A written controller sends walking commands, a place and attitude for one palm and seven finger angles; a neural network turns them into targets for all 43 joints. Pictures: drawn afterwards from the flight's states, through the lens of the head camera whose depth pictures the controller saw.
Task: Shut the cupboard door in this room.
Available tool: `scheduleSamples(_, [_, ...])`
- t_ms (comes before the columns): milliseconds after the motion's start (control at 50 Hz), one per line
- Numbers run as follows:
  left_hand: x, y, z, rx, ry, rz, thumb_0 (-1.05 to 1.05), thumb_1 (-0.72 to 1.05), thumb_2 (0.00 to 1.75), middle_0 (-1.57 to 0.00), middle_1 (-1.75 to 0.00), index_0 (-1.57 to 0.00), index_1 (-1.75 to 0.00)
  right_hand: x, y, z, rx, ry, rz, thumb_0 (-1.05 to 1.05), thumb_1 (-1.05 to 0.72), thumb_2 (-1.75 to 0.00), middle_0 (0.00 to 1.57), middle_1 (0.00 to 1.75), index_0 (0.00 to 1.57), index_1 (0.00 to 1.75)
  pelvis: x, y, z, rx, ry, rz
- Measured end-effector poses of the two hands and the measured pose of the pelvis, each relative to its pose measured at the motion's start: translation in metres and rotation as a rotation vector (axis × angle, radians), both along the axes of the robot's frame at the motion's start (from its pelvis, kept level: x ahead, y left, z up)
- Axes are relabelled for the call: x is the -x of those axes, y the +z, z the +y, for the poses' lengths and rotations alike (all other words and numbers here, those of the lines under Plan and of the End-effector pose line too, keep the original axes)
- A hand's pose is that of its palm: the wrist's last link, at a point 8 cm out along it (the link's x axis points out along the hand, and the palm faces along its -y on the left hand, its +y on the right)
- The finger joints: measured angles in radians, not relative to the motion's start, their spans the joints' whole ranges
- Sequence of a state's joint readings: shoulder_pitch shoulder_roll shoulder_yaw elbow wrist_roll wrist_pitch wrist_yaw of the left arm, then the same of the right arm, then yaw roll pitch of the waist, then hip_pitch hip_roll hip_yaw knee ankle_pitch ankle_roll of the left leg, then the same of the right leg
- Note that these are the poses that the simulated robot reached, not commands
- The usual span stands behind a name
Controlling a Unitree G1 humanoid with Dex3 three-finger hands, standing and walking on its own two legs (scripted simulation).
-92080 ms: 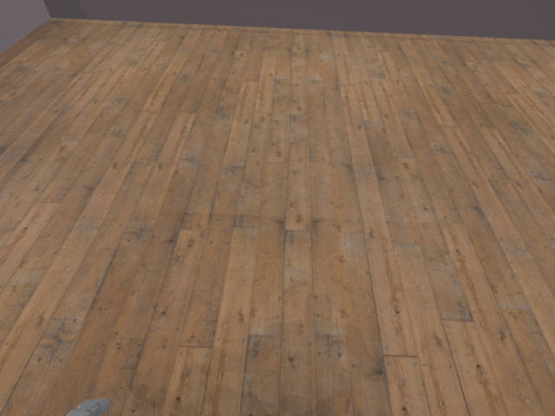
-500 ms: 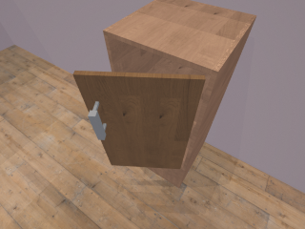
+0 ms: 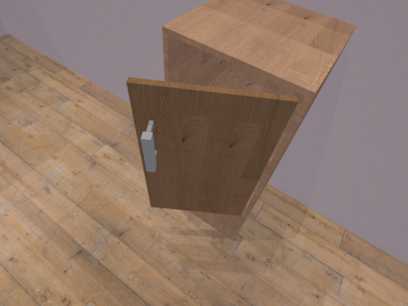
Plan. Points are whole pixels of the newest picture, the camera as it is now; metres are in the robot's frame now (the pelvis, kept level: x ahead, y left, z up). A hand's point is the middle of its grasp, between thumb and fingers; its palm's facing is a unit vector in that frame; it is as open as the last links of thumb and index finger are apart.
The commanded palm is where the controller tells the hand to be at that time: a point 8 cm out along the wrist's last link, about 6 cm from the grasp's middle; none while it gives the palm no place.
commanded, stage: come to a stop and stand still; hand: left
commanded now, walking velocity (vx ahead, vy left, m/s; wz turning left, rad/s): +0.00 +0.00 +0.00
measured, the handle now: (151, 146) +0.47 +0.16 -0.03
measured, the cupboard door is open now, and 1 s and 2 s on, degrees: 30 30 30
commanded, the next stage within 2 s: look again from close up in 0.58 s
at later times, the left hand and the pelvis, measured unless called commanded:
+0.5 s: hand out of the picture -0.03 +0.10 -0.19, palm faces +0.06 -0.99 -0.13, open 7.3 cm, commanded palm none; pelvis -0.02 -0.05 +0.00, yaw +1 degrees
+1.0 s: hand out of the picture +0.01 +0.17 -0.19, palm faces +0.03 -0.97 -0.22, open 7.4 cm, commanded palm none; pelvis -0.01 -0.02 -0.02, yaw +0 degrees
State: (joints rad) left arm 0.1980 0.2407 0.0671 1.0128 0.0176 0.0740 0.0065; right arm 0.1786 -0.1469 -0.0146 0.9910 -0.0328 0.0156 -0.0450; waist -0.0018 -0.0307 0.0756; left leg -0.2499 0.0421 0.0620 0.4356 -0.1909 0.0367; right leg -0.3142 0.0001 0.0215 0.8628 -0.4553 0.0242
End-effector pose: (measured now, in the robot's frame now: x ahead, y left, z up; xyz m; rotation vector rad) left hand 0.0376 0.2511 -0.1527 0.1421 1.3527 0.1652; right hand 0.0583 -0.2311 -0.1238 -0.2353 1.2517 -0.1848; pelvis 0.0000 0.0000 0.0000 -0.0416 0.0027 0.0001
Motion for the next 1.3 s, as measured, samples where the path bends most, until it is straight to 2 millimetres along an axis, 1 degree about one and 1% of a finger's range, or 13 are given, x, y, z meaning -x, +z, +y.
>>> scheduleSamples(160, [0.022,-0.001,-0.039,-0.003,-0.018,-0.017,0.00,0.91,0.90,-0.19,-0.30,-0.20,-0.30,0.056,-0.023,-0.029,-0.048,-0.067,0.093,0.01,-0.91,-0.90,0.20,0.30,0.21,0.30,0.016,-0.009,-0.025,-0.043,0.005,-0.009])
scheduleSamples(260, [0.042,0.001,-0.062,0.017,-0.013,0.013,0.00,0.92,0.89,-0.20,-0.30,-0.20,-0.30,0.085,-0.025,-0.035,-0.072,-0.081,0.152,0.01,-0.91,-0.90,0.20,0.30,0.20,0.30,0.015,-0.006,-0.035,-0.040,0.015,-0.022])
scheduleSamples(360, [0.057,-0.002,-0.079,0.043,0.006,0.045,0.00,0.92,0.89,-0.20,-0.30,-0.20,-0.30,0.104,-0.024,-0.035,-0.083,-0.090,0.200,0.01,-0.91,-0.90,0.20,0.30,0.20,0.30,0.015,-0.005,-0.044,-0.039,0.016,-0.034])
scheduleSamples(460, [0.069,-0.005,-0.093,0.067,0.025,0.072,0.00,0.91,0.89,-0.20,-0.30,-0.20,-0.30,0.113,-0.024,-0.031,-0.092,-0.089,0.233,0.01,-0.91,-0.90,0.20,0.30,0.20,0.30,0.016,-0.004,-0.048,-0.037,0.021,-0.035])
scheduleSamples(600, [0.079,-0.007,-0.102,0.087,0.048,0.099,0.00,0.91,0.89,-0.20,-0.30,-0.20,-0.30,0.105,-0.024,-0.026,-0.098,-0.079,0.228,0.01,-0.91,-0.90,0.20,0.30,0.20,0.30,0.013,-0.004,-0.048,-0.037,0.024,-0.032])
scheduleSamples(700, [0.080,-0.007,-0.101,0.081,0.049,0.101,0.00,0.90,0.89,-0.20,-0.30,-0.20,-0.30,0.089,-0.025,-0.023,-0.100,-0.064,0.194,0.01,-0.91,-0.90,0.20,0.30,0.20,0.30,0.011,-0.005,-0.046,-0.030,0.020,-0.027])
scheduleSamples(760, [0.078,-0.008,-0.094,0.065,0.024,0.079,0.00,0.90,0.89,-0.20,-0.30,-0.20,-0.30,0.076,-0.029,-0.025,-0.088,-0.050,0.152,0.02,-0.92,-0.90,0.20,0.30,0.20,0.30,0.011,-0.010,-0.039,-0.016,0.017,-0.020])
scheduleSamples(820, [0.070,-0.009,-0.081,0.047,0.009,0.060,0.00,0.90,0.89,-0.20,-0.30,-0.20,-0.30,0.062,-0.032,-0.024,-0.083,-0.041,0.098,0.02,-0.93,-0.90,0.20,0.30,0.20,0.30,0.010,-0.013,-0.032,-0.020,0.018,-0.020])
scheduleSamples(940, [0.045,-0.006,-0.049,-0.008,-0.007,-0.004,0.00,0.90,0.89,-0.20,-0.30,-0.20,-0.30,0.041,-0.033,-0.019,-0.075,-0.012,0.034,0.02,-0.93,-0.90,0.20,0.30,0.20,0.30,0.007,-0.016,-0.021,-0.032,0.012,-0.024])
scheduleSamples(1040, [0.028,-0.001,-0.031,-0.038,-0.026,-0.044,0.00,0.90,0.89,-0.20,-0.30,-0.20,-0.30,0.027,-0.030,-0.015,-0.075,0.002,0.005,0.02,-0.93,-0.90,0.20,0.30,0.20,0.30,0.005,-0.015,-0.017,-0.040,0.004,-0.025])
scheduleSamples(1160, [0.018,0.001,-0.023,-0.045,-0.044,-0.054,0.00,0.91,0.90,-0.20,-0.30,-0.20,-0.30,0.019,-0.026,-0.013,-0.076,0.013,-0.006,0.01,-0.92,-0.90,0.20,0.30,0.20,0.30,0.004,-0.013,-0.015,-0.044,0.000,-0.020])
scheduleSamples(1280, [0.019,0.001,-0.025,-0.039,-0.051,-0.041,0.00,0.90,0.90,-0.20,-0.30,-0.20,-0.30,0.019,-0.025,-0.014,-0.071,0.014,0.007,0.01,-0.91,-0.90,0.20,0.30,0.20,0.30,0.004,-0.012,-0.014,-0.040,-0.003,-0.016])
scheduleSamples(1300, [0.010,0.006,-0.022,-0.033,0.015,-0.097,0.00,0.90,0.89,-0.20,-0.30,-0.20,-0.30,0.018,-0.023,-0.016,-0.056,0.018,-0.024,0.01,-0.91,-0.90,0.20,0.30,0.20,0.30,0.006,-0.014,-0.015,-0.037,0.001,-0.021])
